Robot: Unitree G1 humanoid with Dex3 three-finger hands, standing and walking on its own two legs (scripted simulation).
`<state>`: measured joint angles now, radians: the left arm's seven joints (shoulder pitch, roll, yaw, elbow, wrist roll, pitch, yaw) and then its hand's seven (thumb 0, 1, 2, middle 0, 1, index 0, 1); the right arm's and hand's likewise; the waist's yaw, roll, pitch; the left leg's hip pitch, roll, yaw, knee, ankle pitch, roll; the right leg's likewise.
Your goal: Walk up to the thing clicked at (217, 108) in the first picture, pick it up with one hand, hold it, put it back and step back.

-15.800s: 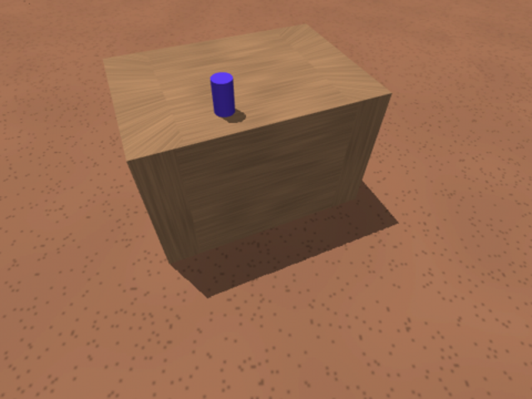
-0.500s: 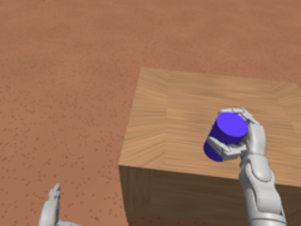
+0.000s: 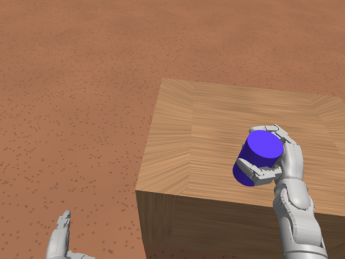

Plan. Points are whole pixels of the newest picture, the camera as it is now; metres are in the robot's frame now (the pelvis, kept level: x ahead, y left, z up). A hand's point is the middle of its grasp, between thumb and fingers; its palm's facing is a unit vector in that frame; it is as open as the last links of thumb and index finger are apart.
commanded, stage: hold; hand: right
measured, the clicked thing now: (255, 159) +0.32 -0.17 +0.09
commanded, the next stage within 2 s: crouch in 1.16 s
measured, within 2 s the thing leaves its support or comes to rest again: neither
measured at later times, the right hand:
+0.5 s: hand (257, 159) +0.32 -0.17 +0.10, palm faces +0.18 +0.98 +0.00, open 9.9 cm
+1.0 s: hand (256, 161) +0.31 -0.17 +0.10, palm faces +0.17 +0.99 +0.00, open 9.9 cm
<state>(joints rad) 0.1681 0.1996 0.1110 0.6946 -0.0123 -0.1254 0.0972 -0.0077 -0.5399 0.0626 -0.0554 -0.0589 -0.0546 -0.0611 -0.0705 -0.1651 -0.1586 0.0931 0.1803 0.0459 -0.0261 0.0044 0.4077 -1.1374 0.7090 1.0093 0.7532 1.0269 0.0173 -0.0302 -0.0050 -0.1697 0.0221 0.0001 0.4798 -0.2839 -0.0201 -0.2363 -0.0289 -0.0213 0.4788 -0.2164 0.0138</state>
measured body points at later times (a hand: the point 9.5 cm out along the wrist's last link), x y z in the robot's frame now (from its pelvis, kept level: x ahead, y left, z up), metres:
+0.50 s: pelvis +0.00 +0.00 +0.00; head -0.01 +0.01 +0.45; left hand +0.17 +0.27 -0.08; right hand +0.30 -0.22 +0.10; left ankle -0.02 +0.13 -0.74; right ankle +0.03 -0.13 -0.74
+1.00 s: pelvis +0.00 +0.00 +0.00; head -0.01 +0.01 +0.45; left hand +0.16 +0.27 -0.08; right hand +0.30 -0.22 +0.10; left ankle -0.02 +0.13 -0.74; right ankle +0.03 -0.13 -0.74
